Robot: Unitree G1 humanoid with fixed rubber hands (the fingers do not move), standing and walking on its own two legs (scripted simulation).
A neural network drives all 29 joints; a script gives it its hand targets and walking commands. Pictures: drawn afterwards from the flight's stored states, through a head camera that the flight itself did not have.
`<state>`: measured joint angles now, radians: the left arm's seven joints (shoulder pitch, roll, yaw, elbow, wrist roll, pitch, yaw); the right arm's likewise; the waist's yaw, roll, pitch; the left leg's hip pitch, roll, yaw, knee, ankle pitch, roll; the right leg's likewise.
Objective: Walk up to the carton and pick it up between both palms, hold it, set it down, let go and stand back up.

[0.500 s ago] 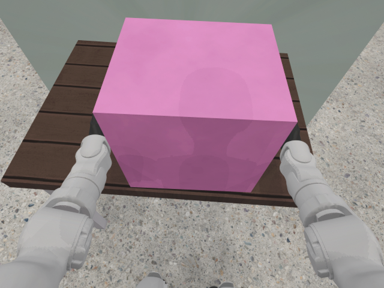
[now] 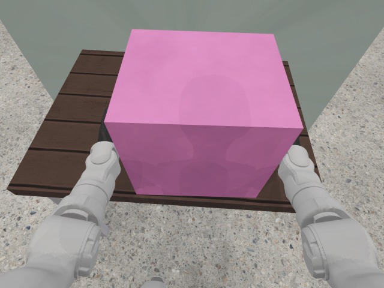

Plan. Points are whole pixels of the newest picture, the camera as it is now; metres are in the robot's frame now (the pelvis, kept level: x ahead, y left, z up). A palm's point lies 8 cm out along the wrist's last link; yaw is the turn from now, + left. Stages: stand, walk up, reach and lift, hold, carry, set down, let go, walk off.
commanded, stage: reach and lift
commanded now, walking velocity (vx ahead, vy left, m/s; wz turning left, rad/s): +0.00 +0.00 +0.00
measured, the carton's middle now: (199, 120) +0.47 +0.03 +0.05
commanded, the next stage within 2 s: none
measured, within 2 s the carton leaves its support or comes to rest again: leaves its support in 1.26 s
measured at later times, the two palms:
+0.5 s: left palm (108, 139) +0.40 +0.22 +0.05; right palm (288, 145) +0.42 -0.17 +0.05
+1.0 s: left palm (106, 143) +0.39 +0.22 +0.05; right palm (289, 151) +0.41 -0.17 +0.04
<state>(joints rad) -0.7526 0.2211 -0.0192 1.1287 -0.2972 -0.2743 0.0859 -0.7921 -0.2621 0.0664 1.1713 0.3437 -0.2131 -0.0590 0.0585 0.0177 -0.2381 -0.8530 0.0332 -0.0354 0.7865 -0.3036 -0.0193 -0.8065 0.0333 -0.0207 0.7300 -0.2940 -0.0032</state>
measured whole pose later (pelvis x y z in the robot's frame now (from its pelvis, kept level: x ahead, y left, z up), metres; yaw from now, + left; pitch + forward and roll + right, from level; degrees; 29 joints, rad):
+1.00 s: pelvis +0.02 -0.01 +0.03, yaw +4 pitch +18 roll -2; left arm -0.65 0.21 -0.03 1.23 -0.25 -0.45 0.04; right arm -0.54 -0.14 -0.15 0.94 0.07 -0.23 -0.07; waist 0.01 0.04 -0.21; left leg -0.65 0.01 -0.09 0.56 -0.22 -0.03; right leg -0.58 0.01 -0.07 0.50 -0.23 -0.01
